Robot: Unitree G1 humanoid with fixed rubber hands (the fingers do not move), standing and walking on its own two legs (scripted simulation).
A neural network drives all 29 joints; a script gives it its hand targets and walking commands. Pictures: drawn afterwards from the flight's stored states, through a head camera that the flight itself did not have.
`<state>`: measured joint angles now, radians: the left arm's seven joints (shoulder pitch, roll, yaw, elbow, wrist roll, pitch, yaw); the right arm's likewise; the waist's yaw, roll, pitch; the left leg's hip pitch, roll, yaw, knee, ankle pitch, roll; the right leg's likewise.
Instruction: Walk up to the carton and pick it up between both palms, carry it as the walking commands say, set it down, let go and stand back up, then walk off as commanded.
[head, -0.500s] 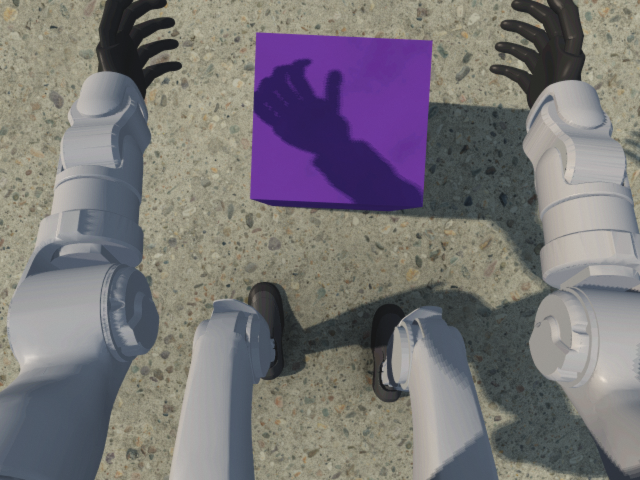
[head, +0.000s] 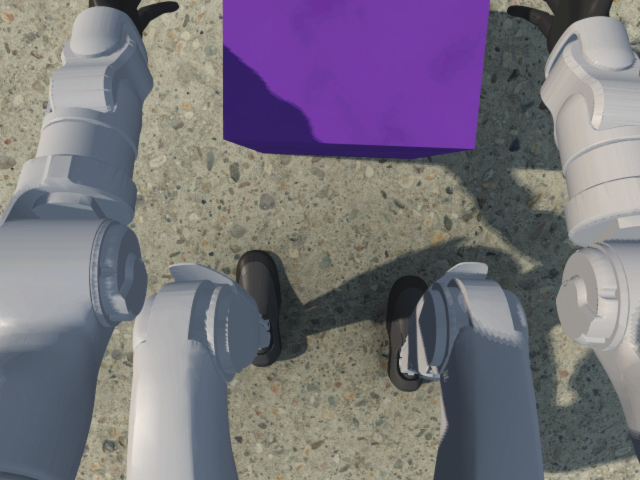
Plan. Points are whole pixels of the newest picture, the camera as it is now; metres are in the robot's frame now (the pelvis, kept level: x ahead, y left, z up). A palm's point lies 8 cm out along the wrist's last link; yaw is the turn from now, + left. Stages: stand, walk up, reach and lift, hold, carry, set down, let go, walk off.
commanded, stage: reach and lift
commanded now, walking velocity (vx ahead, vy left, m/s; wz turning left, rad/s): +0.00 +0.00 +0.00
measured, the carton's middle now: (346, 57) +0.56 +0.00 -0.29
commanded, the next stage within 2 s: none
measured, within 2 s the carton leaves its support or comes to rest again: leaves its support in 1.98 s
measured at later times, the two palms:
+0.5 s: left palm (163, 43) +0.55 +0.21 -0.23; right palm (515, 55) +0.55 -0.19 -0.23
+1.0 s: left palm (181, 42) +0.55 +0.19 -0.23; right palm (504, 50) +0.55 -0.17 -0.22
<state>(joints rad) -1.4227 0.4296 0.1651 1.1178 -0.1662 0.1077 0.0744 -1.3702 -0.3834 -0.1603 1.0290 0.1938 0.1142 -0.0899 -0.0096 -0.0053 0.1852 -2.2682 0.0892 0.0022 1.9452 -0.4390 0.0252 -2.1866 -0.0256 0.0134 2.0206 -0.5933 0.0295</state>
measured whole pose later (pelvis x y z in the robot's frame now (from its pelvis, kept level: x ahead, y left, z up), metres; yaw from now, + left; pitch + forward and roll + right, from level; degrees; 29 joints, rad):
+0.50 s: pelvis +0.00 -0.01 -0.06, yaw +0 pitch +35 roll -1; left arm -1.54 0.49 0.06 1.21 -0.29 0.04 0.09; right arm -1.48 -0.39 -0.03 1.08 0.29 0.07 -0.13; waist -0.01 -0.01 0.44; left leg -2.32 0.09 -0.03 2.16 -0.46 0.00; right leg -2.23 -0.02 0.01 2.25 -0.64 0.01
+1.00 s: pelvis -0.01 -0.01 -0.05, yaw +0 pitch +36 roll -1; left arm -1.57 0.44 0.03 1.25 -0.28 0.03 0.10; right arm -1.52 -0.35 -0.03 1.15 0.28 0.05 -0.14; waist -0.01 -0.02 0.41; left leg -2.32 0.09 -0.03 2.13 -0.45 0.00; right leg -2.23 -0.01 0.01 2.21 -0.61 0.02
